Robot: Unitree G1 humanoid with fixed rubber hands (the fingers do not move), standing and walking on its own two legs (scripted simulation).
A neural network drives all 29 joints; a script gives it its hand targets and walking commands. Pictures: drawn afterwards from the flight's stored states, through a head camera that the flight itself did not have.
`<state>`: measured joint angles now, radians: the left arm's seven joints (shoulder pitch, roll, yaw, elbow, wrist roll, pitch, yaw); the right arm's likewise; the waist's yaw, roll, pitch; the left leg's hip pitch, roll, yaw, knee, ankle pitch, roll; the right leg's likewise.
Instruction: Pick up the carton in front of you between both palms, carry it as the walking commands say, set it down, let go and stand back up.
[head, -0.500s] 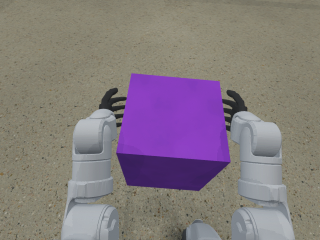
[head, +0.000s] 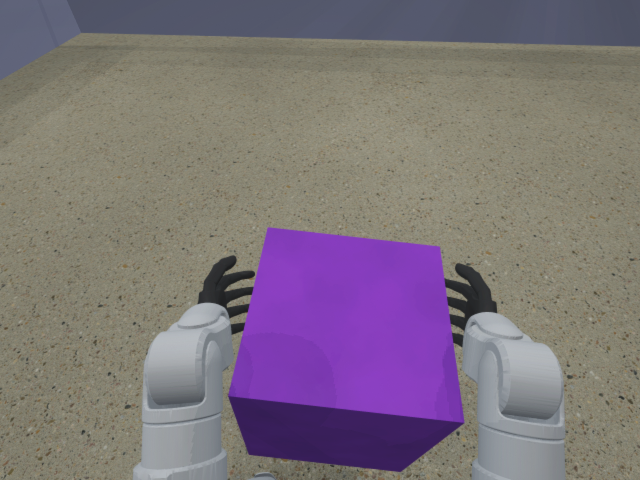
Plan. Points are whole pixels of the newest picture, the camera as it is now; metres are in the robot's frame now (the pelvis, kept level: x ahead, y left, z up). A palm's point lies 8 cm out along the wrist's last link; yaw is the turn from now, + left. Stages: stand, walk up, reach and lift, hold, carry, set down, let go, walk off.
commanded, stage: carry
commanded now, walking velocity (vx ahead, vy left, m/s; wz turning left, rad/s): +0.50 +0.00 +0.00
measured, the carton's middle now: (338, 357) +0.28 +0.01 +0.01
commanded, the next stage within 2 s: none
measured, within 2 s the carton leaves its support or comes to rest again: neither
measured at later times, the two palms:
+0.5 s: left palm (242, 185) +0.53 +0.16 +0.09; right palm (427, 188) +0.52 -0.13 +0.09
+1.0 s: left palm (252, 169) +0.59 +0.16 +0.07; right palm (422, 168) +0.60 -0.14 +0.07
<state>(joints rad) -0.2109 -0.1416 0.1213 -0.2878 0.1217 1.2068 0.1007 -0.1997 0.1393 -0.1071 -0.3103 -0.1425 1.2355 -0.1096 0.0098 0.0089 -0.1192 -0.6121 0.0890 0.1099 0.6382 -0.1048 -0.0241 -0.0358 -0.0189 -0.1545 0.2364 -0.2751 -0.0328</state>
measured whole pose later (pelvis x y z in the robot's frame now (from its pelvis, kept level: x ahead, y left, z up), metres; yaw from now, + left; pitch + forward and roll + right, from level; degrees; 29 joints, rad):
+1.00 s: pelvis +0.33 +0.01 -0.02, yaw +0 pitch +4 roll -1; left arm -0.19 -0.14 0.10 -0.27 0.14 1.20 0.10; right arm -0.19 0.14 -0.11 -0.27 -0.14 1.23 -0.10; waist 0.01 0.01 -0.14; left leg -0.16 0.07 0.15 0.54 -0.43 -0.02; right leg -0.37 -0.06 -0.21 0.58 -0.27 -0.03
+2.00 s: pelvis +0.27 +0.02 -0.01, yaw +0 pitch +1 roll +0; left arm -0.22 -0.14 0.17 0.21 0.27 0.75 0.02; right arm -0.22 0.14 -0.16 0.21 -0.27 0.77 -0.03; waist 0.00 0.00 -0.11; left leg -0.21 0.03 0.16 0.54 -0.35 0.02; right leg -0.38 -0.09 -0.20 0.50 -0.13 -0.02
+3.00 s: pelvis +0.25 +0.00 -0.01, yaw +9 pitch -8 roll +0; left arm -0.26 -0.15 0.22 0.29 0.27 0.66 0.00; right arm -0.25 0.15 -0.19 0.21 -0.29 0.73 -0.01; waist -0.01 0.05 0.06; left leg -0.02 0.01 -0.01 0.42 -0.26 0.00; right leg -0.12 -0.02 -0.07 0.37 -0.10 -0.01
